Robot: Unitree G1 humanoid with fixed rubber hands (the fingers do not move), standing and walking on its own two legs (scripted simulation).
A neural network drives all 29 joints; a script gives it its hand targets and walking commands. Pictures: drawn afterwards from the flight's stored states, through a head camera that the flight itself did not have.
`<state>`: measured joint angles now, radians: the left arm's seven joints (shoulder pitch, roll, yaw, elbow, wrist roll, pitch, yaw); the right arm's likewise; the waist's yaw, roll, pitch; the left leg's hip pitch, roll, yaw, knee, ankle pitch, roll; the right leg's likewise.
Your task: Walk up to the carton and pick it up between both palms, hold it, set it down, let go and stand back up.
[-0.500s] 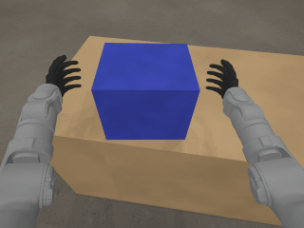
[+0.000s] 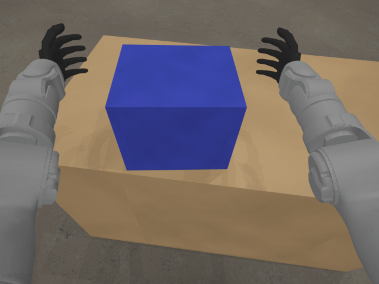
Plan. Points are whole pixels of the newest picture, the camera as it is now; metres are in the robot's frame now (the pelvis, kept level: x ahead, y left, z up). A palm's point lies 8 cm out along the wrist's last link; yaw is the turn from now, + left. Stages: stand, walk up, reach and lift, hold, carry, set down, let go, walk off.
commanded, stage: reach and lift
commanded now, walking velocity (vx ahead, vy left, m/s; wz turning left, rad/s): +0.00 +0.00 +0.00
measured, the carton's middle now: (177, 109) +0.53 +0.03 +0.05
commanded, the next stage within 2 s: none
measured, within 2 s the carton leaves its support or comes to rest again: neither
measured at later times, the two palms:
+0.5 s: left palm (54, 62) +0.49 +0.26 +0.21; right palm (286, 59) +0.49 -0.19 +0.22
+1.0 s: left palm (78, 99) +0.49 +0.25 +0.12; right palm (267, 94) +0.49 -0.18 +0.13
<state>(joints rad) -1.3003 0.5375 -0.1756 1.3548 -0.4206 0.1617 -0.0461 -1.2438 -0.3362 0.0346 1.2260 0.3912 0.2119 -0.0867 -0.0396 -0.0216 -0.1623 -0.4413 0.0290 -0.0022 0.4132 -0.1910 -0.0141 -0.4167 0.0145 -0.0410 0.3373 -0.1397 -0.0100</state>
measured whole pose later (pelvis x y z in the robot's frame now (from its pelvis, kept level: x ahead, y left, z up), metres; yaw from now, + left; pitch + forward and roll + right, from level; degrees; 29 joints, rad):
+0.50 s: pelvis +0.01 -0.01 +0.00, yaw +2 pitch +17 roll +0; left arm -1.46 0.58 -0.28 1.63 -0.47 0.01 -0.11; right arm -1.37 -0.31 0.00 1.36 0.36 0.15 -0.10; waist -0.10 -0.04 -0.20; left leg -0.52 0.02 -0.04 0.38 -0.16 -0.03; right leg -0.50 0.01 -0.08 0.35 -0.15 -0.03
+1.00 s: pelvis +0.00 -0.01 -0.01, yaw +2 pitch +23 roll +0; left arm -1.32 0.48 -0.23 1.66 -0.41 -0.23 -0.08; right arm -1.20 -0.25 0.01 1.35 0.34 -0.07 -0.10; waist -0.10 -0.05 -0.24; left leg -0.68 0.01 -0.03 0.45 -0.18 -0.02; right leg -0.67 0.00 -0.07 0.43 -0.17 -0.01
